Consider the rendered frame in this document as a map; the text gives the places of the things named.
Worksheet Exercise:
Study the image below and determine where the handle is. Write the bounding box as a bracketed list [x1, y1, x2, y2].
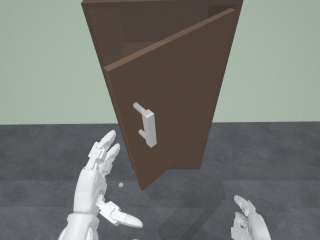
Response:
[133, 102, 157, 148]

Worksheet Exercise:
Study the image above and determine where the cupboard door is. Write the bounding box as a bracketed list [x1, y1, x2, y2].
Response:
[103, 8, 236, 191]

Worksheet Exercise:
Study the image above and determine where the right robot hand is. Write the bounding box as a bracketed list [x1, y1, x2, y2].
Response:
[231, 195, 271, 240]

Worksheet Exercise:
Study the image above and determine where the left robot hand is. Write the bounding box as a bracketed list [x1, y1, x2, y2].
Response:
[73, 130, 143, 228]

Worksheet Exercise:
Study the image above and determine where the robot left forearm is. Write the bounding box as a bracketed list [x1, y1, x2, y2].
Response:
[58, 212, 100, 240]

